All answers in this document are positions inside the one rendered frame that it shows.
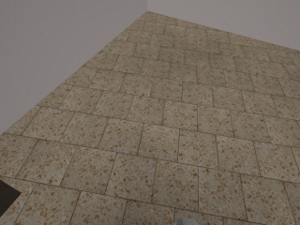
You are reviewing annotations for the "cabinet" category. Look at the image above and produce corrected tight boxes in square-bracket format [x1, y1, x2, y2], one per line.
[0, 180, 22, 217]

